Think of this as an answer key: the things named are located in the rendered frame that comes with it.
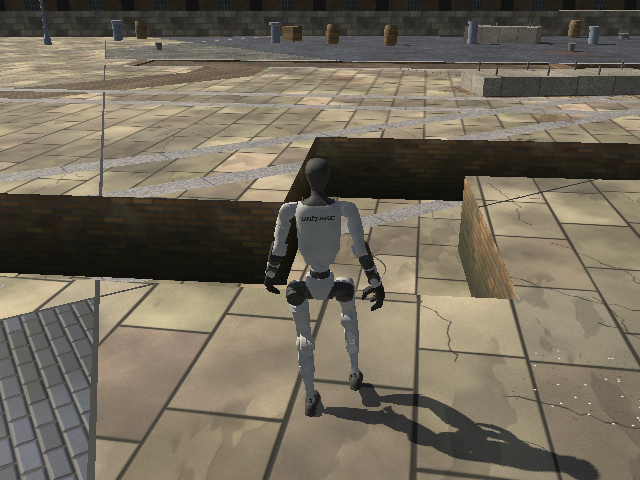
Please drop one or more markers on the robot right hand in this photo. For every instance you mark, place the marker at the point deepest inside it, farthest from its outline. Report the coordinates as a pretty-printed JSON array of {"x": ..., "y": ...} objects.
[{"x": 379, "y": 296}]

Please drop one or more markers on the robot left foot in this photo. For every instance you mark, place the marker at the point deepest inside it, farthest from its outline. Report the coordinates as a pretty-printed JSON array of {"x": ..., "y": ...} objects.
[{"x": 311, "y": 407}]

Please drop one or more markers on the robot foot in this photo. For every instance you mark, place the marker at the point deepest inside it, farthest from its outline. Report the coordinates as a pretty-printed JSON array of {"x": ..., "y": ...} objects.
[
  {"x": 355, "y": 382},
  {"x": 311, "y": 407}
]

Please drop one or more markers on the robot left upper arm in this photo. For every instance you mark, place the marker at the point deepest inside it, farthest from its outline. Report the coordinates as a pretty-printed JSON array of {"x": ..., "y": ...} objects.
[{"x": 286, "y": 212}]

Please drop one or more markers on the robot left hand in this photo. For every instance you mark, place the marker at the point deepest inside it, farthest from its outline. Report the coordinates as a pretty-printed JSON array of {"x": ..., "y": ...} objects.
[{"x": 279, "y": 280}]

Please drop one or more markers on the robot right foot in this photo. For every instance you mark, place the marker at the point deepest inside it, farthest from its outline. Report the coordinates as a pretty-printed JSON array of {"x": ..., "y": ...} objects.
[{"x": 355, "y": 382}]

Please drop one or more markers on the robot right upper arm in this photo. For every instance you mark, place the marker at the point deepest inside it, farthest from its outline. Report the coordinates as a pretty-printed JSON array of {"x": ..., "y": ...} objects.
[{"x": 350, "y": 211}]

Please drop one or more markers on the robot left forearm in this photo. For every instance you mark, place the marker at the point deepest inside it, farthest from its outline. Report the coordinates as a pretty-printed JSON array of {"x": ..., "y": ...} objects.
[{"x": 273, "y": 263}]

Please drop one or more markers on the robot right forearm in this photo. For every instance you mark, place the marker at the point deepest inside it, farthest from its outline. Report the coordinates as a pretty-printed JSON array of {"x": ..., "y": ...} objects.
[{"x": 369, "y": 268}]

